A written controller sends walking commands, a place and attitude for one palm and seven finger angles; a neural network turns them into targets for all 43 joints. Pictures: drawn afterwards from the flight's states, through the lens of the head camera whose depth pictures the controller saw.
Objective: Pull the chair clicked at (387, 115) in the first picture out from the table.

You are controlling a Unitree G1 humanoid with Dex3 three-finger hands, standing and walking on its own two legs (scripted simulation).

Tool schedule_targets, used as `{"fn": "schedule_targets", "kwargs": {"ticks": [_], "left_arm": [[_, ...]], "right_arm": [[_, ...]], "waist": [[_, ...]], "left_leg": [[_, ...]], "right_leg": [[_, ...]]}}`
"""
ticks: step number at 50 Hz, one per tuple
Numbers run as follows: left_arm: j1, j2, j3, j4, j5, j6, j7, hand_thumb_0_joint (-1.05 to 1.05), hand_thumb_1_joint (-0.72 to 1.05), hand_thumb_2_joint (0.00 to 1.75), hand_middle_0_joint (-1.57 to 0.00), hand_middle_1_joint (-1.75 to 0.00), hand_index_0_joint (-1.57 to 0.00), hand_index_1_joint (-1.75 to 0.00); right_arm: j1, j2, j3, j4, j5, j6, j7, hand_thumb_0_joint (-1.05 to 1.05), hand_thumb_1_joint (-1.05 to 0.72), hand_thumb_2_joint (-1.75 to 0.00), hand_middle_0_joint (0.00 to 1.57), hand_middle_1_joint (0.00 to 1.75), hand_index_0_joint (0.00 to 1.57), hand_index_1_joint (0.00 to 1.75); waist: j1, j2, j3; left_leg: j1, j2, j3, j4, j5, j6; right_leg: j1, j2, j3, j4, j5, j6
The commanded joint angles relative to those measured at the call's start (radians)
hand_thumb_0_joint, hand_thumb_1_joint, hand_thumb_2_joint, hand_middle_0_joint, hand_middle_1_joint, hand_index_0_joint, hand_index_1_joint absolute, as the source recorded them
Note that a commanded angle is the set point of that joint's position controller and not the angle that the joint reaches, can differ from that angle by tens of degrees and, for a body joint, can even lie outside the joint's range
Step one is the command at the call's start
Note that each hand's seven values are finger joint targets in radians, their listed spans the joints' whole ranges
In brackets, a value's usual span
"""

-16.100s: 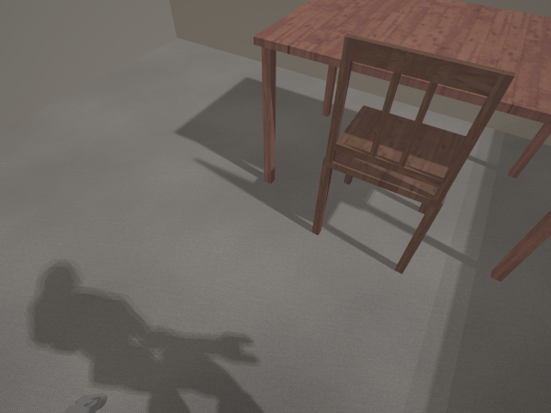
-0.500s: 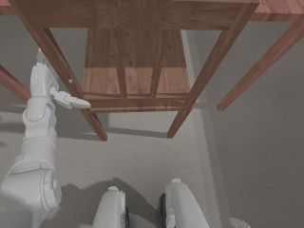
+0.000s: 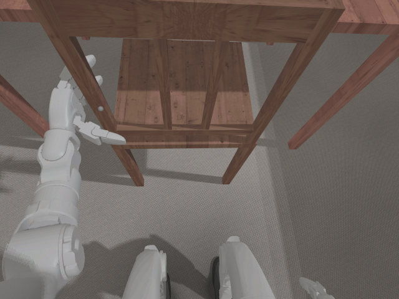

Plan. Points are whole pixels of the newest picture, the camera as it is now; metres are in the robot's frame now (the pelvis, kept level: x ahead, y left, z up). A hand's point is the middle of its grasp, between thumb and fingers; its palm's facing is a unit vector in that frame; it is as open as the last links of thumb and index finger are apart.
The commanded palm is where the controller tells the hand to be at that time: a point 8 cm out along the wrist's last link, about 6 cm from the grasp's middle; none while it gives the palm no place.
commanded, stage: hook a spindle and tug to test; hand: left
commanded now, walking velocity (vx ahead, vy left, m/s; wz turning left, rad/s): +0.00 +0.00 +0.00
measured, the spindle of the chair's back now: (165, 93) +0.51 +0.05 +0.03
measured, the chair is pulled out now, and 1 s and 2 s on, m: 0.00 0.01 0.07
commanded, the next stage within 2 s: step backward, pulling the chair out in 1.18 s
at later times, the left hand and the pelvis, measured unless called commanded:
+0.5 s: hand (100, 105) +0.48 +0.18 +0.03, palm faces +0.02 -1.00 -0.03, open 6.7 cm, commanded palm +0.46 +0.21 +0.03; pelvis +0.01 +0.00 +0.00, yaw +0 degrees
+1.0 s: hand (102, 110) +0.47 +0.17 +0.03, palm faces +0.02 -1.00 -0.03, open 5.9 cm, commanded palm +0.43 +0.21 +0.03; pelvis +0.03 +0.00 +0.02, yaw -1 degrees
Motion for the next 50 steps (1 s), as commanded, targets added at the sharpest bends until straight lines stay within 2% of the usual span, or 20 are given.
{"fn": "schedule_targets", "kwargs": {"ticks": [1,5,8,9,15,16,17,21,24,25,26,28,30,35,40,42,44,46,48,50], "left_arm": [[-0.395,0.215,0.031,-0.194,-0.011,-0.077,0.004,0.0,-0.39,0.35,-0.36,-1.01,-0.36,-1.01],[-0.404,0.234,0.037,-0.205,-0.011,-0.085,0.0,0.0,-0.16,0.44,-0.43,-1.23,-0.43,-1.23],[-0.393,0.194,0.012,-0.189,-0.011,-0.076,-0.003,0.0,0.0,0.52,-0.48,-1.4,-0.48,-1.4],[-0.4,0.21,0.023,-0.2,-0.012,-0.077,-0.002,0.0,0.06,0.54,-0.5,-1.45,-0.5,-1.45],[-0.376,0.179,-0.004,-0.217,-0.014,-0.069,-0.004,0.0,0.4,0.68,-0.5,-1.45,-0.5,-1.45],[-0.384,0.178,-0.008,-0.219,-0.012,-0.071,-0.001,0.0,0.45,0.71,-0.5,-1.45,-0.5,-1.45],[-0.39,0.155,-0.023,-0.241,-0.014,-0.073,0.001,0.0,0.51,0.73,-0.5,-1.45,-0.5,-1.45],[-0.348,0.182,-0.004,-0.253,-0.005,-0.077,0.011,0.0,0.73,0.83,-0.5,-1.45,-0.5,-1.45],[-0.337,0.163,-0.023,-0.273,0.0,-0.079,0.01,0.0,0.9,0.9,-0.5,-1.45,-0.5,-1.45],[-0.342,0.141,-0.043,-0.264,-0.001,-0.077,0.009,0.0,0.9,0.9,-0.5,-1.45,-0.5,-1.45],[-0.347,0.148,-0.036,-0.258,-0.002,-0.078,0.01,0.0,0.9,0.9,-0.5,-1.45,-0.5,-1.45],[-0.315,0.162,-0.021,-0.251,-0.003,-0.077,0.009,0.0,0.9,0.9,-0.5,-1.45,-0.5,-1.45],[-0.291,0.172,-0.01,-0.276,-0.007,-0.08,0.008,0.0,0.9,0.9,-0.5,-1.45,-0.5,-1.45],[-0.199,0.111,-0.053,-0.337,-0.016,-0.07,0.008,0.0,0.9,0.9,-0.5,-1.45,-0.5,-1.45],[-0.159,0.14,-0.024,-0.333,-0.011,-0.065,0.015,0.0,0.9,0.9,-0.5,-1.45,-0.5,-1.45],[-0.135,0.127,-0.033,-0.35,-0.013,-0.064,0.011,0.0,0.9,0.9,-0.5,-1.45,-0.5,-1.45],[-0.074,0.116,-0.034,-0.395,-0.023,-0.062,0.009,0.0,0.9,0.9,-0.5,-1.45,-0.5,-1.45],[-0.023,0.083,-0.058,-0.441,-0.029,-0.058,0.009,0.0,0.9,0.9,-0.5,-1.45,-0.5,-1.45],[0.033,0.09,-0.051,-0.475,-0.035,-0.055,0.013,0.0,0.9,0.9,-0.5,-1.45,-0.5,-1.45],[0.06,0.068,-0.069,-0.481,-0.034,-0.051,0.019,0.0,0.9,0.9,-0.5,-1.45,-0.5,-1.45]], "right_arm": [[0.144,-0.177,-0.064,-0.058,-0.003,-0.025,-0.013,0.0,-0.9,-0.9,0.2,0.3,0.2,0.3],[0.143,-0.178,-0.062,-0.063,-0.004,-0.027,-0.012,0.0,-0.9,-0.9,0.2,0.3,0.2,0.3],[0.144,-0.175,-0.063,-0.062,-0.004,-0.023,-0.008,0.0,-0.9,-0.9,0.2,0.3,0.2,0.3],[0.145,-0.178,-0.066,-0.06,-0.004,-0.023,-0.009,0.0,-0.9,-0.9,0.2,0.3,0.2,0.3],[0.152,-0.176,-0.069,-0.059,-0.001,-0.022,-0.008,0.0,-0.9,-0.9,0.2,0.3,0.2,0.3],[0.151,-0.176,-0.069,-0.055,-0.002,-0.022,-0.007,0.0,-0.9,-0.9,0.2,0.3,0.2,0.3],[0.154,-0.174,-0.071,-0.054,-0.004,-0.022,-0.005,0.0,-0.9,-0.9,0.2,0.3,0.2,0.3],[0.158,-0.175,-0.075,-0.051,-0.004,-0.02,-0.002,0.0,-0.9,-0.9,0.2,0.3,0.2,0.3],[0.155,-0.171,-0.075,-0.055,-0.004,-0.018,-0.001,0.0,-0.9,-0.9,0.2,0.3,0.2,0.3],[0.156,-0.169,-0.076,-0.054,-0.002,-0.019,0.0,0.0,-0.9,-0.9,0.2,0.3,0.2,0.3],[0.154,-0.17,-0.075,-0.048,-0.003,-0.019,0.0,0.0,-0.9,-0.9,0.2,0.3,0.2,0.3],[0.154,-0.172,-0.076,-0.052,-0.003,-0.017,0.0,0.0,-0.9,-0.9,0.2,0.3,0.2,0.3],[0.153,-0.171,-0.077,-0.059,-0.001,-0.017,0.001,0.0,-0.9,-0.9,0.2,0.3,0.2,0.3],[0.142,-0.161,-0.081,-0.076,0.004,-0.018,0.006,0.0,-0.9,-0.9,0.2,0.3,0.2,0.3],[0.136,-0.161,-0.079,-0.08,0.005,-0.018,0.003,0.0,-0.9,-0.9,0.2,0.3,0.2,0.3],[0.133,-0.157,-0.081,-0.083,0.006,-0.019,0.003,0.0,-0.9,-0.9,0.2,0.3,0.2,0.3],[0.133,-0.156,-0.085,-0.095,0.006,-0.022,0.006,0.0,-0.9,-0.9,0.2,0.3,0.2,0.3],[0.131,-0.149,-0.086,-0.104,0.009,-0.026,0.01,0.0,-0.9,-0.9,0.2,0.3,0.2,0.3],[0.127,-0.148,-0.088,-0.111,0.01,-0.029,0.012,0.0,-0.9,-0.9,0.2,0.3,0.2,0.3],[0.122,-0.145,-0.087,-0.113,0.013,-0.032,0.011,0.0,-0.9,-0.9,0.2,0.3,0.2,0.3]], "waist": [[-0.025,0.078,-0.513],[-0.019,0.099,-0.536],[-0.024,0.097,-0.53],[-0.024,0.091,-0.536],[-0.024,0.089,-0.544],[-0.024,0.116,-0.529],[-0.027,0.116,-0.553],[-0.016,0.104,-0.555],[-0.017,0.114,-0.556],[-0.027,0.103,-0.543],[-0.023,0.124,-0.526],[-0.018,0.097,-0.531],[-0.006,0.107,-0.545],[0.003,0.114,-0.552],[0.01,0.067,-0.529],[0.016,0.09,-0.525],[0.028,0.076,-0.554],[0.035,0.109,-0.572],[0.045,0.08,-0.567],[0.039,0.069,-0.536]], "left_leg": [[0.343,-0.013,-0.059,-0.16,0.36,-0.011],[0.354,-0.014,-0.064,-0.157,0.379,-0.014],[0.353,-0.013,-0.063,-0.161,0.369,-0.014],[0.356,-0.011,-0.063,-0.158,0.372,-0.014],[0.38,-0.01,-0.066,-0.162,0.41,-0.016],[0.392,-0.008,-0.068,-0.165,0.416,-0.021],[0.411,-0.008,-0.071,-0.164,0.431,-0.021],[0.421,-0.006,-0.07,-0.166,0.463,-0.025],[0.422,-0.006,-0.065,-0.169,0.468,-0.023],[0.429,-0.005,-0.069,-0.167,0.472,-0.023],[0.428,-0.004,-0.068,-0.169,0.468,-0.026],[0.413,-0.006,-0.064,-0.17,0.462,-0.023],[0.419,-0.008,-0.061,-0.172,0.488,-0.023],[0.46,-0.004,-0.058,-0.182,0.545,-0.029],[0.388,-0.01,-0.043,-0.182,0.503,-0.017],[0.413,-0.006,-0.044,-0.185,0.537,-0.023],[0.438,-0.005,-0.044,-0.19,0.584,-0.025],[0.482,-0.001,-0.046,-0.194,0.652,-0.032],[0.466,-0.001,-0.042,-0.201,0.645,-0.03],[0.451,-0.001,-0.041,-0.204,0.634,-0.025]], "right_leg": [[0.263,0.041,0.027,-0.132,0.201,-0.039],[0.269,0.04,0.028,-0.124,0.211,-0.043],[0.261,0.042,0.026,-0.129,0.202,-0.041],[0.262,0.042,0.028,-0.129,0.207,-0.041],[0.264,0.044,0.024,-0.129,0.232,-0.043],[0.246,0.043,0.021,-0.129,0.228,-0.044],[0.248,0.042,0.021,-0.13,0.237,-0.043],[0.269,0.044,0.022,-0.131,0.263,-0.045],[0.276,0.043,0.024,-0.132,0.273,-0.045],[0.258,0.045,0.02,-0.132,0.269,-0.044],[0.25,0.044,0.019,-0.133,0.263,-0.045],[0.275,0.044,0.023,-0.136,0.272,-0.045],[0.3,0.043,0.023,-0.134,0.296,-0.048],[0.311,0.044,0.021,-0.139,0.331,-0.047],[0.367,0.042,0.033,-0.136,0.354,-0.044],[0.355,0.04,0.03,-0.134,0.364,-0.045],[0.389,0.04,0.031,-0.14,0.399,-0.046],[0.387,0.039,0.028,-0.141,0.426,-0.046],[0.425,0.039,0.033,-0.146,0.447,-0.045],[0.418,0.039,0.03,-0.146,0.443,-0.045]]}}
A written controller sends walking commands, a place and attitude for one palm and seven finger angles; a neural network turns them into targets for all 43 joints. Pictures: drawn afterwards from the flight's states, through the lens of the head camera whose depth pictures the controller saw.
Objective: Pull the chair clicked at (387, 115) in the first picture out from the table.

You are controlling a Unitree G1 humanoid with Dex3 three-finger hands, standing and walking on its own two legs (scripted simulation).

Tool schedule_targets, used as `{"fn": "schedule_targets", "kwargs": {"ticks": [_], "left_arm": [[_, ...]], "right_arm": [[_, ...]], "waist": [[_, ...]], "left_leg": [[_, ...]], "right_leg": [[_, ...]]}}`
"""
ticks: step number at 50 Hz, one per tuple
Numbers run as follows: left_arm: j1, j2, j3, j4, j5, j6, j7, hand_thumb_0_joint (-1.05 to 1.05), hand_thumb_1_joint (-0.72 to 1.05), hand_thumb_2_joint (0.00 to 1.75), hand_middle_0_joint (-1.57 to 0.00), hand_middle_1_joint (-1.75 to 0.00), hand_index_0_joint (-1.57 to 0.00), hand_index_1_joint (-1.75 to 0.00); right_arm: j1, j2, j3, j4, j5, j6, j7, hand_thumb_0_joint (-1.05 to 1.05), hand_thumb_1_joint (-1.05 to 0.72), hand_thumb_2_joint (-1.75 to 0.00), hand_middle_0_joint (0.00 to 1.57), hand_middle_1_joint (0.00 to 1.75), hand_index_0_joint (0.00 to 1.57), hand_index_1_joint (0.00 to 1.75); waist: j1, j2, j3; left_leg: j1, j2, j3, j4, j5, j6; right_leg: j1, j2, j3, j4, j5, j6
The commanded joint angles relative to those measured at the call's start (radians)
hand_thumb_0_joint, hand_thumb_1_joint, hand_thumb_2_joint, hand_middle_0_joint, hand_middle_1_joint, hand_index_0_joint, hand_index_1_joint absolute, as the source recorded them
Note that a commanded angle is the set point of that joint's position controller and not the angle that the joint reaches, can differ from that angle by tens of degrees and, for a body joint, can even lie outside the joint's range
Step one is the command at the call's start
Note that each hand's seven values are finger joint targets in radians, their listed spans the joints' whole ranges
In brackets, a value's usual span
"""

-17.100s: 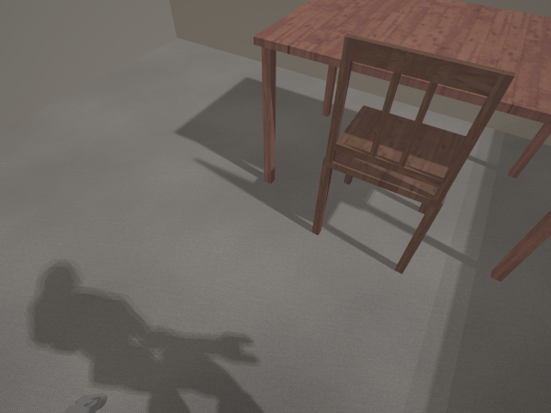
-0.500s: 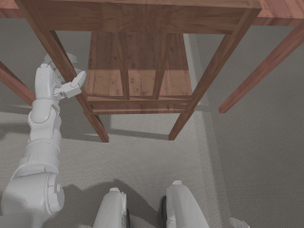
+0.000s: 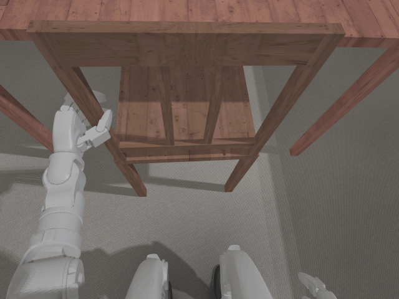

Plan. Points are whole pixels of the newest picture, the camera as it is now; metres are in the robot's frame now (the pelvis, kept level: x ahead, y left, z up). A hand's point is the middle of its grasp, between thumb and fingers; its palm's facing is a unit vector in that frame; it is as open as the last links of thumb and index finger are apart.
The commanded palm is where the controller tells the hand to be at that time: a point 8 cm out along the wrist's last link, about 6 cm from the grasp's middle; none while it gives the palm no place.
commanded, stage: hook a spindle and tug to test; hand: left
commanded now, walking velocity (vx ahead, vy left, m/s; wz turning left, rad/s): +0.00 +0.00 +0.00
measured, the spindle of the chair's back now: (167, 112) +0.48 +0.05 +0.01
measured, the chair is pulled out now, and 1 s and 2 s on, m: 0.01 0.07 0.15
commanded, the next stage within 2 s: step backward, pulling the chair out in 0.18 s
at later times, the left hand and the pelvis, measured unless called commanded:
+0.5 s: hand (106, 135) +0.42 +0.16 +0.03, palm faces +0.11 -0.99 -0.12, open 6.1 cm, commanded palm +0.40 +0.21 +0.03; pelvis +0.02 +0.00 +0.07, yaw +1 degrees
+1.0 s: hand (119, 166) +0.35 +0.13 +0.03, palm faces +0.03 -0.98 -0.17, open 5.8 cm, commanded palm +0.34 +0.18 +0.04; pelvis -0.02 +0.00 +0.10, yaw -2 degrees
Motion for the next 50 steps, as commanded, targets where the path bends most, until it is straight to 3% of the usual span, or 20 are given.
{"fn": "schedule_targets", "kwargs": {"ticks": [1,2,6,12,14,15,16,17,18,19,20,22,23,25,28,32,38,42,45,50], "left_arm": [[-0.155,0.132,-0.038,-0.276,0.008,-0.095,-0.036,0.0,0.9,0.9,-0.5,-1.45,-0.5,-1.45],[-0.13,0.148,-0.019,-0.264,0.011,-0.097,-0.033,0.0,0.9,0.9,-0.5,-1.45,-0.5,-1.45],[-0.075,0.142,-0.016,-0.291,0.01,-0.103,-0.03,0.0,0.9,0.9,-0.5,-1.45,-0.5,-1.45],[-0.142,0.134,-0.027,-0.279,0.007,-0.101,-0.033,0.0,0.9,0.9,-0.5,-1.45,-0.5,-1.45],[-0.207,0.151,-0.026,-0.327,0.006,-0.104,-0.036,0.0,0.9,0.9,-0.5,-1.45,-0.5,-1.45],[-0.352,0.375,0.016,-0.434,0.119,0.013,0.099,0.0,0.9,0.9,-0.5,-1.45,-0.5,-1.45],[-0.418,0.34,-0.036,-0.545,0.12,0.064,0.152,0.0,0.9,0.9,-0.5,-1.45,-0.5,-1.45],[-0.332,0.298,-0.047,-0.466,0.13,0.119,0.188,0.0,0.9,0.9,-0.5,-1.45,-0.5,-1.45],[-0.22,0.229,-0.086,-0.323,0.137,0.17,0.212,0.0,0.9,0.9,-0.5,-1.45,-0.5,-1.45],[-0.182,0.181,-0.117,-0.233,0.14,0.207,0.23,0.0,0.9,0.9,-0.5,-1.45,-0.5,-1.45],[-0.168,0.136,-0.15,-0.147,0.142,0.231,0.242,0.0,0.9,0.9,-0.5,-1.45,-0.5,-1.45],[-0.235,0.146,-0.155,-0.065,0.141,0.238,0.26,0.0,0.9,0.9,-0.5,-1.45,-0.5,-1.45],[-0.277,0.137,-0.167,-0.031,0.135,0.226,0.261,0.0,0.9,0.9,-0.5,-1.45,-0.5,-1.45],[-0.346,0.146,-0.17,0.009,0.141,0.203,0.262,0.0,0.9,0.9,-0.5,-1.45,-0.5,-1.45],[-0.333,0.099,-0.21,0.088,0.139,0.198,0.249,0.0,0.9,0.9,-0.5,-1.45,-0.5,-1.45],[-0.302,0.076,-0.238,0.11,0.133,0.193,0.233,0.0,0.9,0.9,-0.5,-1.45,-0.5,-1.45],[-0.247,0.053,-0.25,0.064,0.133,0.176,0.227,0.0,0.9,0.9,-0.5,-1.45,-0.5,-1.45],[-0.234,0.061,-0.244,0.039,0.131,0.168,0.232,0.0,0.9,0.9,-0.5,-1.45,-0.5,-1.45],[-0.231,0.089,-0.229,0.048,0.128,0.164,0.241,0.0,0.9,0.9,-0.5,-1.45,-0.5,-1.45],[-0.239,0.121,-0.216,0.051,0.123,0.159,0.254,0.0,0.9,0.9,-0.5,-1.45,-0.5,-1.45]], "right_arm": [[0.118,-0.16,-0.061,-0.081,0.003,-0.033,-0.008,0.0,-0.9,-0.9,0.2,0.3,0.2,0.3],[0.12,-0.162,-0.064,-0.077,0.003,-0.033,-0.011,0.0,-0.9,-0.9,0.2,0.3,0.2,0.3],[0.112,-0.156,-0.064,-0.082,0.003,-0.041,-0.012,0.0,-0.9,-0.9,0.2,0.3,0.2,0.3],[0.099,-0.158,-0.062,-0.067,0.003,-0.049,-0.024,0.0,-0.9,-0.9,0.2,0.3,0.2,0.3],[0.097,-0.16,-0.062,-0.069,0.004,-0.053,-0.029,0.0,-0.9,-0.9,0.2,0.3,0.2,0.3],[0.136,-0.127,-0.051,-0.137,0.051,0.027,-0.062,0.0,-0.9,-0.9,0.2,0.3,0.2,0.3],[0.149,-0.119,-0.067,-0.152,0.061,0.039,-0.092,0.0,-0.9,-0.9,0.2,0.3,0.2,0.3],[0.124,-0.116,-0.069,-0.142,0.068,0.051,-0.112,0.0,-0.9,-0.9,0.2,0.3,0.2,0.3],[0.108,-0.118,-0.063,-0.123,0.071,0.066,-0.119,0.0,-0.9,-0.9,0.2,0.3,0.2,0.3],[0.099,-0.119,-0.057,-0.105,0.074,0.077,-0.133,0.0,-0.9,-0.9,0.2,0.3,0.2,0.3],[0.099,-0.123,-0.048,-0.088,0.072,0.086,-0.143,0.0,-0.9,-0.9,0.2,0.3,0.2,0.3],[0.103,-0.139,-0.045,-0.051,0.069,0.096,-0.152,0.0,-0.9,-0.9,0.2,0.3,0.2,0.3],[0.103,-0.145,-0.044,-0.039,0.069,0.097,-0.153,0.0,-0.9,-0.9,0.2,0.3,0.2,0.3],[0.102,-0.146,-0.049,-0.016,0.065,0.093,-0.158,0.0,-0.9,-0.9,0.2,0.3,0.2,0.3],[0.11,-0.147,-0.056,0.005,0.066,0.088,-0.157,0.0,-0.9,-0.9,0.2,0.3,0.2,0.3],[0.079,-0.155,-0.06,0.012,0.07,0.079,-0.155,0.0,-0.9,-0.9,0.2,0.3,0.2,0.3],[0.05,-0.151,-0.065,0.007,0.061,0.075,-0.152,0.0,-0.9,-0.9,0.2,0.3,0.2,0.3],[0.018,-0.146,-0.063,0.0,0.059,0.074,-0.148,0.0,-0.9,-0.9,0.2,0.3,0.2,0.3],[0.008,-0.151,-0.062,0.008,0.064,0.064,-0.158,0.0,-0.9,-0.9,0.2,0.3,0.2,0.3],[0.009,-0.149,-0.062,0.03,0.07,0.048,-0.17,0.0,-0.9,-0.9,0.2,0.3,0.2,0.3]], "waist": [[0.019,0.071,-0.519],[0.026,0.051,-0.512],[0.036,0.079,-0.506],[0.016,0.064,-0.48],[0.014,0.078,-0.523],[0.062,0.142,-0.712],[0.047,0.177,-0.722],[0.036,0.183,-0.657],[0.039,0.104,-0.563],[0.031,0.072,-0.46],[0.023,0.024,-0.384],[0.019,0.006,-0.311],[0.024,0.025,-0.301],[0.027,0.098,-0.29],[0.037,0.133,-0.299],[0.051,0.144,-0.266],[0.057,0.139,-0.283],[0.066,0.141,-0.251],[0.069,0.104,-0.231],[0.063,0.043,-0.279]], "left_leg": [[0.361,-0.008,-0.053,-0.133,0.64,-0.02],[0.351,-0.008,-0.052,-0.133,0.634,-0.02],[0.358,-0.01,-0.044,-0.135,0.656,-0.022],[0.333,-0.012,-0.045,-0.119,0.612,-0.021],[0.354,-0.014,-0.046,-0.121,0.613,-0.021],[0.658,-0.016,-0.001,-0.305,0.551,-0.007],[0.724,-0.019,-0.002,-0.365,0.59,-0.009],[0.727,-0.012,-0.018,-0.389,0.626,-0.017],[0.709,0.007,-0.043,-0.429,0.525,-0.013],[0.675,0.017,-0.05,-0.465,0.513,-0.006],[0.658,0.031,-0.068,-0.503,0.562,-0.005],[0.697,0.066,-0.079,-0.55,0.704,-0.008],[0.74,0.088,-0.106,-0.583,0.749,-0.011],[0.813,0.109,-0.098,-0.598,0.886,-0.014],[0.888,0.135,-0.103,-0.616,1.011,-0.035],[0.903,0.154,-0.114,-0.665,0.971,-0.047],[1.008,0.187,-0.123,-0.702,1.097,-0.049],[0.967,0.207,-0.121,-0.732,0.979,-0.03],[0.905,0.189,-0.103,-0.736,0.829,-0.027],[0.907,0.144,-0.068,-0.688,0.741,-0.038]], "right_leg": [[0.342,0.028,0.016,-0.09,0.463,-0.044],[0.349,0.027,0.018,-0.089,0.46,-0.044],[0.357,0.023,0.02,-0.086,0.479,-0.045],[0.329,0.021,0.021,-0.079,0.459,-0.042],[0.348,0.021,0.024,-0.079,0.467,-0.042],[0.749,-0.056,0.109,-0.273,0.53,-0.068],[0.853,-0.059,0.113,-0.323,0.694,-0.066],[0.815,-0.066,0.106,-0.332,0.723,-0.064],[0.785,-0.069,0.097,-0.382,0.594,-0.051],[0.766,-0.069,0.087,-0.401,0.582,-0.046],[0.765,-0.067,0.065,-0.412,0.617,-0.041],[0.801,-0.089,0.074,-0.451,0.755,-0.036],[0.798,-0.093,0.074,-0.475,0.725,-0.033],[0.812,-0.098,0.085,-0.515,0.789,-0.031],[0.869,-0.112,0.099,-0.561,0.839,-0.045],[0.907,-0.113,0.104,-0.599,0.803,-0.058],[0.88,-0.082,0.087,-0.588,0.708,-0.044],[0.888,-0.076,0.094,-0.576,0.627,-0.042],[0.915,-0.1,0.116,-0.586,0.694,-0.049],[0.942,-0.147,0.161,-0.613,0.824,-0.062]]}}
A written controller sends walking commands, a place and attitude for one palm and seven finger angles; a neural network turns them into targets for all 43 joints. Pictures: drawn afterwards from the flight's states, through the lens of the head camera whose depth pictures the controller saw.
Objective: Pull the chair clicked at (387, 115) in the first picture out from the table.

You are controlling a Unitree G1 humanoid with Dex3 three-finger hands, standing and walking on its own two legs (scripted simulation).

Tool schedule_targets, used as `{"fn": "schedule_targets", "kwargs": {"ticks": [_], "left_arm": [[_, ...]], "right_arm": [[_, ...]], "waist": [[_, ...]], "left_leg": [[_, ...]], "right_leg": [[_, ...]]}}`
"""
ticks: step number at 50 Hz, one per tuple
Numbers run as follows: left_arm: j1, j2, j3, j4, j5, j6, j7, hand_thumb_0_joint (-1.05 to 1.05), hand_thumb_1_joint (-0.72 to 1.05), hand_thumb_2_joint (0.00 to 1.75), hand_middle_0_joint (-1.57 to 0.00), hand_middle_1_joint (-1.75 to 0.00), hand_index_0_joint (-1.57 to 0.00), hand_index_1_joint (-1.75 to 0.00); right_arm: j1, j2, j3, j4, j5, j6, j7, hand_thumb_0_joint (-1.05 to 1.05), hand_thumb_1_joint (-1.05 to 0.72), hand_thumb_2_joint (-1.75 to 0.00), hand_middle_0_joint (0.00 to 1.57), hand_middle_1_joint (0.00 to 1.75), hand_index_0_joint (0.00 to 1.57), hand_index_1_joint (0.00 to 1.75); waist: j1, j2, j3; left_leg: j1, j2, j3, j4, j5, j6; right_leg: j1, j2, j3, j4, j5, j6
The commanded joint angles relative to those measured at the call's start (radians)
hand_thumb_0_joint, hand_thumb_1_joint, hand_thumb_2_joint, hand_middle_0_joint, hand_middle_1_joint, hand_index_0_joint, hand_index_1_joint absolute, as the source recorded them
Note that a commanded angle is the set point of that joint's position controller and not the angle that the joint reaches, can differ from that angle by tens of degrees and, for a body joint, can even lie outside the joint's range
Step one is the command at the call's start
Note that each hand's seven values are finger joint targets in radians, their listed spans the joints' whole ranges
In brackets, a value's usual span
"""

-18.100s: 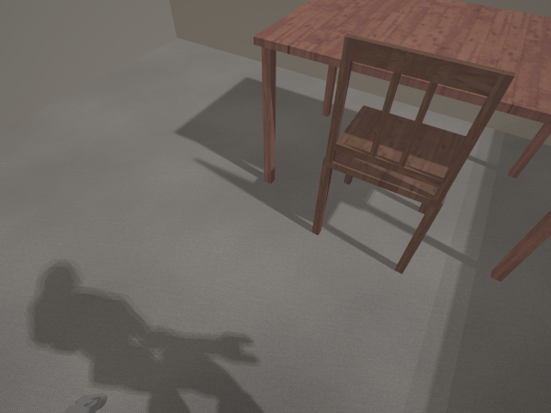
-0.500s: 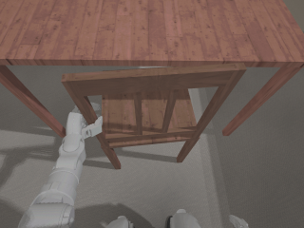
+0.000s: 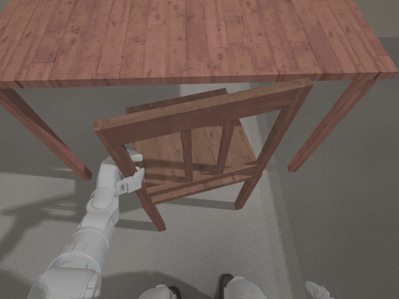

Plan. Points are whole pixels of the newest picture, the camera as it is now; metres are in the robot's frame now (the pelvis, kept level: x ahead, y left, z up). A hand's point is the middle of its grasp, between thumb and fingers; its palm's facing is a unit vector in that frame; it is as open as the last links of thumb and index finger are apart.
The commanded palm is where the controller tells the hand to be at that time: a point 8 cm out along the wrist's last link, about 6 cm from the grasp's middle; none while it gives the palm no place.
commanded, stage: step backward, pulling the chair out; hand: left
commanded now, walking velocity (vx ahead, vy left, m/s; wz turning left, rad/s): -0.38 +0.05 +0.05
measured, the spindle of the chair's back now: (187, 158) +0.43 +0.03 -0.09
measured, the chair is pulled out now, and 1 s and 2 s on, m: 0.07 0.15 0.25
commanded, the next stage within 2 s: none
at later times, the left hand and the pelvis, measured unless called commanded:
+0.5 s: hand (143, 210) +0.29 +0.12 -0.07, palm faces +0.03 -0.98 -0.19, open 5.7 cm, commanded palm +0.29 +0.17 -0.06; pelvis -0.06 -0.01 -0.01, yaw +0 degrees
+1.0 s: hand (145, 228) +0.26 +0.11 -0.07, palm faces -0.02 -0.98 -0.20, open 5.7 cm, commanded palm +0.24 +0.16 -0.06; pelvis -0.11 -0.01 -0.01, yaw -1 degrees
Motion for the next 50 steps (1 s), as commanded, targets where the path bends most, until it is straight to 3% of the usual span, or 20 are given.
{"fn": "schedule_targets", "kwargs": {"ticks": [1,6,9,12,15,16,19,22,24,27,30,32,34,36,38,40,43,45,47,50], "left_arm": [[-0.275,0.211,-0.005,-0.188,0.045,-0.061,0.014,0.0,0.9,0.9,-0.5,-1.45,-0.5,-1.45],[-0.29,0.229,-0.007,-0.166,0.039,-0.054,0.034,0.0,0.9,0.9,-0.5,-1.45,-0.5,-1.45],[-0.294,0.201,-0.034,-0.16,0.037,-0.047,0.04,0.0,0.9,0.9,-0.5,-1.45,-0.5,-1.45],[-0.303,0.164,-0.064,-0.163,0.036,-0.055,0.042,0.0,0.9,0.9,-0.5,-1.45,-0.5,-1.45],[-0.331,0.139,-0.075,-0.186,0.039,-0.065,0.044,0.0,0.9,0.9,-0.5,-1.45,-0.5,-1.45],[-0.351,0.121,-0.083,-0.2,0.037,-0.066,0.042,0.0,0.9,0.9,-0.5,-1.45,-0.5,-1.45],[-0.379,0.119,-0.075,-0.194,0.043,-0.069,0.036,0.0,0.9,0.9,-0.5,-1.45,-0.5,-1.45],[-0.389,0.12,-0.088,-0.166,0.052,-0.067,0.026,0.0,0.9,0.9,-0.5,-1.45,-0.5,-1.45],[-0.368,0.16,-0.055,-0.151,0.048,-0.074,0.034,0.0,0.9,0.9,-0.5,-1.45,-0.5,-1.45],[-0.351,0.204,-0.041,-0.14,0.045,-0.081,0.04,0.0,0.9,0.9,-0.5,-1.45,-0.5,-1.45],[-0.308,0.217,-0.026,-0.115,0.048,-0.058,0.046,0.0,0.9,0.9,-0.5,-1.45,-0.5,-1.45],[-0.331,0.189,-0.042,-0.143,0.046,-0.04,0.042,0.0,0.9,0.9,-0.5,-1.45,-0.5,-1.45],[-0.334,0.174,-0.052,-0.165,0.044,-0.028,0.042,0.0,0.9,0.9,-0.5,-1.45,-0.5,-1.45],[-0.328,0.157,-0.068,-0.187,0.038,-0.031,0.041,0.0,0.9,0.9,-0.5,-1.45,-0.5,-1.45],[-0.365,0.093,-0.108,-0.221,0.037,-0.043,0.033,0.0,0.9,0.9,-0.5,-1.45,-0.5,-1.45],[-0.361,0.094,-0.09,-0.234,0.041,-0.044,0.034,0.0,0.9,0.9,-0.5,-1.45,-0.5,-1.45],[-0.34,0.085,-0.089,-0.224,0.057,-0.057,0.027,0.0,0.9,0.9,-0.5,-1.45,-0.5,-1.45],[-0.344,0.109,-0.089,-0.208,0.07,-0.057,0.017,0.0,0.9,0.9,-0.5,-1.45,-0.5,-1.45],[-0.334,0.15,-0.065,-0.223,0.064,-0.066,0.024,0.0,0.9,0.9,-0.5,-1.45,-0.5,-1.45],[-0.292,0.195,-0.045,-0.209,0.056,-0.066,0.029,0.0,0.9,0.9,-0.5,-1.45,-0.5,-1.45]], "right_arm": [[0.069,-0.178,-0.063,-0.066,0.002,-0.041,-0.023,0.0,-0.9,-0.9,0.2,0.3,0.2,0.3],[0.054,-0.185,-0.062,-0.051,0.012,-0.059,-0.025,0.0,-0.9,-0.9,0.2,0.3,0.2,0.3],[0.04,-0.185,-0.057,-0.052,0.018,-0.071,-0.024,0.0,-0.9,-0.9,0.2,0.3,0.2,0.3],[0.03,-0.193,-0.048,-0.057,0.019,-0.087,-0.029,0.0,-0.9,-0.9,0.2,0.3,0.2,0.3],[0.002,-0.198,-0.039,-0.078,0.013,-0.096,-0.033,0.0,-0.9,-0.9,0.2,0.3,0.2,0.3],[0.003,-0.192,-0.04,-0.082,0.009,-0.096,-0.032,0.0,-0.9,-0.9,0.2,0.3,0.2,0.3],[0.023,-0.176,-0.041,-0.06,-0.004,-0.107,-0.025,0.0,-0.9,-0.9,0.2,0.3,0.2,0.3],[0.003,-0.181,-0.038,-0.05,-0.009,-0.111,-0.02,0.0,-0.9,-0.9,0.2,0.3,0.2,0.3],[0.032,-0.187,-0.051,-0.036,-0.003,-0.118,-0.027,0.0,-0.9,-0.9,0.2,0.3,0.2,0.3],[0.049,-0.175,-0.054,-0.028,0.002,-0.126,-0.026,0.0,-0.9,-0.9,0.2,0.3,0.2,0.3],[0.032,-0.179,-0.048,-0.015,0.001,-0.134,-0.022,0.0,-0.9,-0.9,0.2,0.3,0.2,0.3],[0.035,-0.168,-0.035,-0.005,0.002,-0.134,-0.019,0.0,-0.9,-0.9,0.2,0.3,0.2,0.3],[0.032,-0.182,-0.037,-0.011,0.002,-0.129,-0.026,0.0,-0.9,-0.9,0.2,0.3,0.2,0.3],[0.015,-0.196,-0.045,-0.043,0.007,-0.117,-0.025,0.0,-0.9,-0.9,0.2,0.3,0.2,0.3],[-0.013,-0.188,-0.036,-0.075,-0.001,-0.112,-0.021,0.0,-0.9,-0.9,0.2,0.3,0.2,0.3],[-0.021,-0.184,-0.041,-0.086,-0.014,-0.103,-0.022,0.0,-0.9,-0.9,0.2,0.3,0.2,0.3],[0.021,-0.171,-0.045,-0.065,-0.02,-0.107,-0.009,0.0,-0.9,-0.9,0.2,0.3,0.2,0.3],[0.011,-0.177,-0.046,-0.062,-0.024,-0.102,-0.011,0.0,-0.9,-0.9,0.2,0.3,0.2,0.3],[0.032,-0.178,-0.056,-0.058,-0.013,-0.099,-0.018,0.0,-0.9,-0.9,0.2,0.3,0.2,0.3],[0.027,-0.171,-0.055,-0.066,-0.01,-0.097,-0.023,0.0,-0.9,-0.9,0.2,0.3,0.2,0.3]], "waist": [[0.014,0.058,-0.534],[0.012,-0.029,-0.518],[0.016,-0.07,-0.465],[0.021,-0.006,-0.41],[0.038,0.181,-0.391],[0.043,0.218,-0.402],[0.042,0.152,-0.443],[0.045,0.177,-0.351],[0.04,0.088,-0.425],[0.023,-0.093,-0.451],[0.036,-0.097,-0.445],[0.025,-0.132,-0.475],[0.02,-0.108,-0.472],[0.036,0.026,-0.452],[0.043,0.142,-0.415],[0.052,0.231,-0.41],[0.046,0.119,-0.466],[0.039,0.118,-0.424],[0.027,0.046,-0.514],[0.022,0.007,-0.504]], "left_leg": [[0.199,0.141,-0.135,-0.016,0.383,-0.035],[0.181,0.062,-0.113,0.044,0.093,-0.042],[0.188,0.046,-0.114,0.012,-0.018,-0.029],[0.197,0.098,-0.155,-0.11,0.003,-0.002],[0.119,0.209,-0.254,-0.256,0.004,0.048],[0.117,0.242,-0.287,-0.258,0.065,0.065],[0.227,0.24,-0.237,-0.124,0.374,0.068],[0.094,0.212,-0.211,-0.125,0.194,0.032],[0.11,0.172,-0.177,-0.065,0.173,0.008],[0.145,0.045,-0.113,0.101,-0.04,-0.042],[0.101,-0.001,-0.145,0.183,-0.144,-0.053],[0.101,0.015,-0.164,0.094,-0.1,-0.049],[0.141,0.044,-0.163,-0.049,0.115,-0.035],[0.178,0.125,-0.19,-0.113,0.228,-0.005],[0.121,0.193,-0.246,-0.202,0.104,0.033],[0.107,0.253,-0.31,-0.216,0.189,0.076],[0.228,0.233,-0.249,-0.062,0.518,0.056],[0.15,0.207,-0.214,-0.065,0.411,0.013],[0.179,0.165,-0.168,-0.022,0.408,-0.016],[0.179,0.077,-0.119,0.067,0.165,-0.048]], "right_leg": [[0.272,-0.169,0.135,-0.001,0.524,-0.069],[0.252,-0.265,0.211,-0.13,0.391,-0.098],[0.195,-0.268,0.195,-0.201,0.147,-0.083],[0.13,-0.172,0.106,-0.17,-0.072,-0.041],[0.138,-0.059,0.022,0.076,-0.153,-0.015],[0.141,-0.043,0.017,0.157,-0.151,-0.018],[0.152,-0.056,0.029,0.116,-0.006,-0.02],[0.174,-0.08,0.054,0.073,-0.008,-0.038],[0.208,-0.107,0.091,0.028,0.097,-0.053],[0.161,-0.274,0.271,-0.157,0.101,-0.115],[0.221,-0.362,0.307,-0.194,0.234,-0.162],[0.304,-0.339,0.233,-0.123,0.386,-0.137],[0.305,-0.262,0.157,-0.068,0.373,-0.084],[0.244,-0.159,0.081,-0.03,0.186,-0.033],[0.205,-0.073,0.025,0.09,-0.092,-0.014],[0.177,-0.036,0.012,0.218,-0.132,-0.015],[0.222,-0.056,0.029,0.082,0.117,-0.022],[0.256,-0.097,0.06,0.058,0.221,-0.04],[0.313,-0.132,0.1,0.027,0.374,-0.055],[0.259,-0.243,0.212,-0.091,0.342,-0.106]]}}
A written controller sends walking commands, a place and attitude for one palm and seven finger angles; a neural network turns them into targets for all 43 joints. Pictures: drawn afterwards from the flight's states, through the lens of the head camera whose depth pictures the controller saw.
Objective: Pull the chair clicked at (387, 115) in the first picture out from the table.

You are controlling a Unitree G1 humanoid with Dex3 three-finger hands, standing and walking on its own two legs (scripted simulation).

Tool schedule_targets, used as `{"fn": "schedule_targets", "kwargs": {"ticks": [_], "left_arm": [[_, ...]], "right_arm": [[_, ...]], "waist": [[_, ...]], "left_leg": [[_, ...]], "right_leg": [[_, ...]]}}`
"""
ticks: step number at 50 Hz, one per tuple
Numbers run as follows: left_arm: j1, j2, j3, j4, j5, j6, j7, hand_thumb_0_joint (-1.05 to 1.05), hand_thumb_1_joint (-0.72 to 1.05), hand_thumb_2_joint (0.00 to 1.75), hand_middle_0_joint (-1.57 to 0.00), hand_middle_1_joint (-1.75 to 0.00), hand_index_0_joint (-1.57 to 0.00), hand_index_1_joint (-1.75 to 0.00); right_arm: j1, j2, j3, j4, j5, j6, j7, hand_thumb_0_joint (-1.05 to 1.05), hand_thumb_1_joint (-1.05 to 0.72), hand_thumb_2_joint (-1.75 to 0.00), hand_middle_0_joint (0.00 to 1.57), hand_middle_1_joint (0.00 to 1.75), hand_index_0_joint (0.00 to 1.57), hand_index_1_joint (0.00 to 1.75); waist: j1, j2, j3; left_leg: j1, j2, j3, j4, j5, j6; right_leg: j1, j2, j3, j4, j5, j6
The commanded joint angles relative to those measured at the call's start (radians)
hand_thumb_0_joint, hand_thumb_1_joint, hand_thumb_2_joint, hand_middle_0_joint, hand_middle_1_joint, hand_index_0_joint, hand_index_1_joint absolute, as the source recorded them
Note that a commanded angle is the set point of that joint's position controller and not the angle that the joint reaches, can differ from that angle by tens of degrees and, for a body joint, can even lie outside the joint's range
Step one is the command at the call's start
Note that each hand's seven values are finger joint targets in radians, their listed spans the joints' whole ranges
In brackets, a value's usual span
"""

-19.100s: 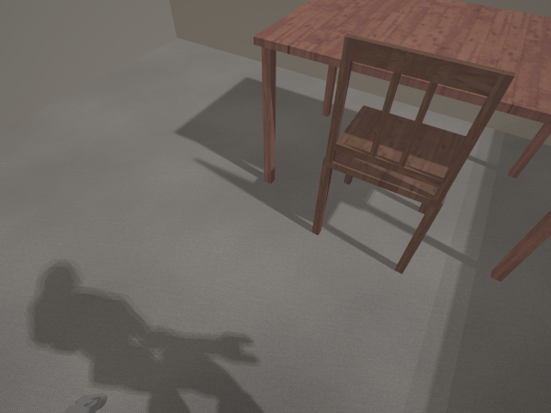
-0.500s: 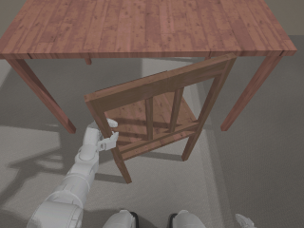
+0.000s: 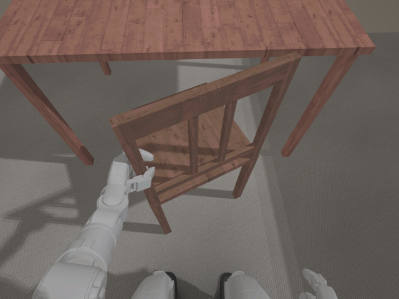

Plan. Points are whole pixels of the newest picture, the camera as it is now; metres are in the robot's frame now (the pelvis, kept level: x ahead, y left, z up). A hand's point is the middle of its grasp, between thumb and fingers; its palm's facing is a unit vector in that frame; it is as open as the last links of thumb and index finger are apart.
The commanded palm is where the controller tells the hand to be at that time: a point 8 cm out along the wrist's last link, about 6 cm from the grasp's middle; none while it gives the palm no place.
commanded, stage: step backward, pulling the chair out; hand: left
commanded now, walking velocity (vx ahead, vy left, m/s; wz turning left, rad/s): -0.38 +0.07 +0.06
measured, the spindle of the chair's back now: (193, 148) +0.46 +0.02 -0.08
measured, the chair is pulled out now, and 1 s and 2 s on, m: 0.15 0.25 0.46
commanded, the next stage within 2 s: stop walking, hand still on the chair in 1.78 s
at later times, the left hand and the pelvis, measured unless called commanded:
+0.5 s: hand (147, 198) +0.32 +0.12 -0.06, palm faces -0.03 -0.97 -0.23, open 5.7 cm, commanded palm +0.31 +0.17 -0.05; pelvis -0.04 -0.01 +0.00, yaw -2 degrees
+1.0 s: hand (147, 226) +0.25 +0.11 -0.05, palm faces -0.13 -0.96 -0.25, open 6.0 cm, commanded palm +0.24 +0.16 -0.04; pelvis -0.12 +0.02 +0.01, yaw +0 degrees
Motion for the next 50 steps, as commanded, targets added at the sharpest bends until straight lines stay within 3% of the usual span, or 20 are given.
{"fn": "schedule_targets", "kwargs": {"ticks": [1,5,7,11,14,17,19,20,22,24,27,30,33,35,37,39,42,45,47,50], "left_arm": [[-0.258,0.207,0.016,-0.212,0.026,-0.086,0.005,0.0,0.9,0.9,-0.5,-1.45,-0.5,-1.45],[-0.273,0.203,0.014,-0.205,0.025,-0.072,0.011,0.0,0.9,0.9,-0.5,-1.45,-0.5,-1.45],[-0.279,0.158,-0.016,-0.218,0.026,-0.077,0.009,0.0,0.9,0.9,-0.5,-1.45,-0.5,-1.45],[-0.34,0.097,-0.045,-0.247,0.013,-0.084,0.002,0.0,0.9,0.9,-0.5,-1.45,-0.5,-1.45],[-0.344,0.105,-0.034,-0.221,0.019,-0.09,0.001,0.0,0.9,0.9,-0.5,-1.45,-0.5,-1.45],[-0.324,0.112,-0.034,-0.198,0.031,-0.096,-0.012,0.0,0.9,0.9,-0.5,-1.45,-0.5,-1.45],[-0.294,0.132,-0.026,-0.198,0.036,-0.099,-0.02,0.0,0.9,0.9,-0.5,-1.45,-0.5,-1.45],[-0.289,0.18,0.003,-0.188,0.036,-0.093,-0.02,0.0,0.9,0.9,-0.5,-1.45,-0.5,-1.45],[-0.287,0.244,0.035,-0.177,0.026,-0.087,-0.004,0.0,0.9,0.9,-0.5,-1.45,-0.5,-1.45],[-0.276,0.211,0.03,-0.206,0.032,-0.066,0.0,0.0,0.9,0.9,-0.5,-1.45,-0.5,-1.45],[-0.27,0.2,0.049,-0.221,0.03,-0.02,0.009,0.0,0.9,0.9,-0.5,-1.45,-0.5,-1.45],[-0.249,0.168,0.017,-0.223,0.017,0.024,0.013,0.0,0.9,0.9,-0.5,-1.45,-0.5,-1.45],[-0.28,0.093,-0.046,-0.317,0.008,0.025,-0.001,0.0,0.9,0.9,-0.5,-1.45,-0.5,-1.45],[-0.319,0.041,-0.075,-0.34,0.017,0.011,-0.016,0.0,0.9,0.9,-0.5,-1.45,-0.5,-1.45],[-0.324,0.034,-0.079,-0.369,0.038,-0.006,-0.024,0.0,0.9,0.9,-0.5,-1.45,-0.5,-1.45],[-0.264,0.047,-0.049,-0.347,0.046,-0.029,-0.02,0.0,0.9,0.9,-0.5,-1.45,-0.5,-1.45],[-0.263,0.062,-0.053,-0.321,0.052,-0.057,-0.027,0.0,0.9,0.9,-0.5,-1.45,-0.5,-1.45],[-0.229,0.167,0.001,-0.276,0.036,-0.057,-0.02,0.0,0.9,0.9,-0.5,-1.45,-0.5,-1.45],[-0.217,0.14,-0.011,-0.267,0.033,-0.031,-0.023,0.0,0.9,0.9,-0.5,-1.45,-0.5,-1.45],[-0.215,0.112,-0.025,-0.28,0.029,-0.001,-0.016,0.0,0.9,0.9,-0.5,-1.45,-0.5,-1.45]], "right_arm": [[0.064,-0.16,-0.06,-0.087,0.002,-0.027,-0.019,0.0,-0.9,-0.9,0.2,0.3,0.2,0.3],[0.043,-0.162,-0.044,-0.084,0.005,-0.036,-0.028,0.0,-0.9,-0.9,0.2,0.3,0.2,0.3],[0.034,-0.174,-0.04,-0.096,0.002,-0.04,-0.032,0.0,-0.9,-0.9,0.2,0.3,0.2,0.3],[0.0,-0.173,-0.036,-0.12,-0.01,-0.046,-0.023,0.0,-0.9,-0.9,0.2,0.3,0.2,0.3],[0.052,-0.162,-0.036,-0.079,-0.021,-0.067,-0.016,0.0,-0.9,-0.9,0.2,0.3,0.2,0.3],[0.071,-0.175,-0.04,-0.059,-0.021,-0.087,-0.008,0.0,-0.9,-0.9,0.2,0.3,0.2,0.3],[0.061,-0.171,-0.04,-0.063,-0.02,-0.088,-0.006,0.0,-0.9,-0.9,0.2,0.3,0.2,0.3],[0.051,-0.174,-0.051,-0.069,-0.012,-0.088,-0.012,0.0,-0.9,-0.9,0.2,0.3,0.2,0.3],[0.06,-0.155,-0.058,-0.07,0.006,-0.083,-0.017,0.0,-0.9,-0.9,0.2,0.3,0.2,0.3],[-0.005,-0.127,-0.033,-0.072,-0.008,-0.089,-0.013,0.0,-0.9,-0.9,0.2,0.3,0.2,0.3],[0.002,-0.127,-0.015,-0.062,0.002,-0.078,-0.017,0.0,-0.9,-0.9,0.2,0.3,0.2,0.3],[0.011,-0.141,-0.013,-0.067,0.01,-0.049,-0.032,0.0,-0.9,-0.9,0.2,0.3,0.2,0.3],[0.027,-0.183,-0.046,-0.108,0.002,-0.014,-0.032,0.0,-0.9,-0.9,0.2,0.3,0.2,0.3],[0.046,-0.172,-0.055,-0.121,-0.004,-0.004,-0.008,0.0,-0.9,-0.9,0.2,0.3,0.2,0.3],[0.012,-0.16,-0.054,-0.136,-0.024,0.01,0.009,0.0,-0.9,-0.9,0.2,0.3,0.2,0.3],[0.031,-0.159,-0.063,-0.132,-0.027,0.01,0.029,0.0,-0.9,-0.9,0.2,0.3,0.2,0.3],[0.037,-0.15,-0.058,-0.137,-0.018,0.012,0.035,0.0,-0.9,-0.9,0.2,0.3,0.2,0.3],[0.039,-0.151,-0.062,-0.125,0.002,0.01,0.001,0.0,-0.9,-0.9,0.2,0.3,0.2,0.3],[0.007,-0.129,-0.041,-0.131,0.002,0.003,-0.005,0.0,-0.9,-0.9,0.2,0.3,0.2,0.3],[0.004,-0.127,-0.014,-0.115,-0.002,0.002,-0.02,0.0,-0.9,-0.9,0.2,0.3,0.2,0.3]], "waist": [[0.013,-0.024,-0.553],[0.012,-0.12,-0.486],[0.014,-0.032,-0.469],[0.039,0.273,-0.432],[0.033,0.189,-0.464],[0.026,0.239,-0.457],[0.03,0.206,-0.446],[0.035,0.087,-0.452],[0.022,-0.198,-0.44],[0.063,-0.132,-0.464],[0.037,-0.148,-0.523],[0.025,-0.116,-0.512],[0.036,0.016,-0.535],[0.014,0.068,-0.566],[0.014,0.285,-0.53],[0.029,0.289,-0.503],[0.02,0.112,-0.474],[0.016,-0.174,-0.547],[0.035,-0.166,-0.541],[0.019,-0.166,-0.516]], "left_leg": [[0.222,0.031,-0.067,0.053,-0.011,-0.021],[0.231,0.004,-0.083,0.01,-0.108,-0.012],[0.245,0.076,-0.138,-0.126,0.029,0.019],[0.199,0.285,-0.37,-0.353,-0.161,0.121],[0.366,0.281,-0.296,-0.21,0.266,0.145],[0.397,0.24,-0.228,-0.156,0.314,0.112],[0.313,0.189,-0.173,-0.108,0.234,0.078],[0.219,0.142,-0.131,-0.07,0.089,0.044],[0.158,-0.021,-0.033,0.199,-0.226,-0.029],[-0.012,-0.044,-0.142,0.386,-0.321,-0.032],[-0.012,-0.029,-0.16,0.224,-0.333,-0.037],[0.105,-0.028,-0.096,-0.059,-0.128,-0.039],[0.355,0.154,-0.15,-0.171,0.598,0.036],[0.478,0.19,-0.144,-0.117,0.749,0.055],[0.417,0.229,-0.186,-0.146,0.791,0.073],[0.439,0.254,-0.193,-0.111,0.822,0.095],[0.333,0.203,-0.147,-0.037,0.616,0.039],[0.149,0.015,-0.055,0.153,-0.13,-0.04],[0.075,-0.006,-0.122,0.234,-0.314,-0.032],[0.134,0.005,-0.1,0.004,-0.197,-0.03]], "right_leg": [[0.207,-0.276,0.234,-0.185,0.305,-0.11],[0.15,-0.282,0.179,-0.233,0.137,-0.099],[0.128,-0.16,0.085,-0.143,0.038,-0.042],[0.059,-0.008,0.022,0.208,-0.252,-0.019],[0.062,-0.013,0.028,0.11,-0.268,-0.018],[0.126,-0.002,0.007,-0.063,-0.138,-0.017],[0.208,-0.039,0.037,-0.159,0.073,-0.027],[0.251,-0.085,0.072,-0.166,0.132,-0.045],[0.158,-0.348,0.318,-0.301,0.099,-0.152],[0.34,-0.415,0.325,-0.234,0.515,-0.231],[0.52,-0.399,0.203,-0.101,0.88,-0.188],[0.514,-0.351,0.157,-0.068,0.868,-0.137],[0.315,-0.148,0.019,0.0,0.51,-0.002],[0.231,-0.077,-0.002,0.016,0.377,0.009],[0.178,-0.064,-0.008,0.136,0.042,-0.007],[0.149,-0.044,-0.007,0.088,-0.065,-0.027],[0.293,-0.087,0.022,-0.098,0.33,-0.042],[0.438,-0.309,0.181,-0.17,0.801,-0.153],[0.427,-0.374,0.183,-0.175,0.734,-0.186],[0.419,-0.308,0.087,-0.135,0.668,-0.124]]}}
